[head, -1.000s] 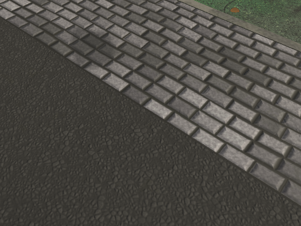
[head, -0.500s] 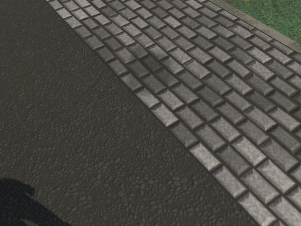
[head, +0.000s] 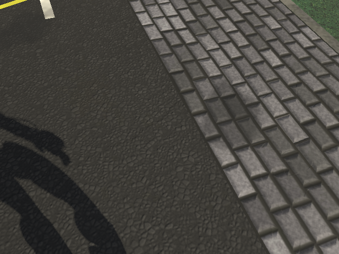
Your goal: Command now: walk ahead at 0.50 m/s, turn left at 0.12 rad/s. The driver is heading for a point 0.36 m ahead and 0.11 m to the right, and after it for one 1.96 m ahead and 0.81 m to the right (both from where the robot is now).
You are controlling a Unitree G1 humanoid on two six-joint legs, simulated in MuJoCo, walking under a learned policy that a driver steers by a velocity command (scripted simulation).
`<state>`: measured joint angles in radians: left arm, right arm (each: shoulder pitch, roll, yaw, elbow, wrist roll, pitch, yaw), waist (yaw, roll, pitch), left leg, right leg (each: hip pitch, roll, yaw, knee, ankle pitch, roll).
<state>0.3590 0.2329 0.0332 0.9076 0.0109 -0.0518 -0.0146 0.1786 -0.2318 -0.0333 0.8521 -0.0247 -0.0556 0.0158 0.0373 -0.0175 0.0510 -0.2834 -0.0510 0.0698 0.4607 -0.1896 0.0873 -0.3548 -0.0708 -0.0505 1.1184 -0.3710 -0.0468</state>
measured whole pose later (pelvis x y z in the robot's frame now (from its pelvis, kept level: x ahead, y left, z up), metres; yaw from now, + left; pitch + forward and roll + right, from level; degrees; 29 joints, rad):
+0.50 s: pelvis +0.25 -0.04 -0.01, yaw -5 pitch +0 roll +1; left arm 0.14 0.24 0.04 0.85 0.01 -0.06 -0.02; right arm 0.30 -0.23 -0.03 0.97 -0.01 -0.07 -0.02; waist -0.02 0.01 0.09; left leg -0.27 -0.04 0.02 1.17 -0.44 0.03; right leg -0.41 0.06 -0.07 0.54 -0.13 -0.11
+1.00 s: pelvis +0.32 -0.01 +0.00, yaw -22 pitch +1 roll +0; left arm 0.25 0.30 0.09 0.82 0.01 0.05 0.00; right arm 0.15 -0.26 -0.03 0.80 0.00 0.00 -0.06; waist 0.04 -0.03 0.03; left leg -0.26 -0.05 -0.07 0.47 -0.23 0.02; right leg -0.34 0.18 0.21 0.51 -0.20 -0.05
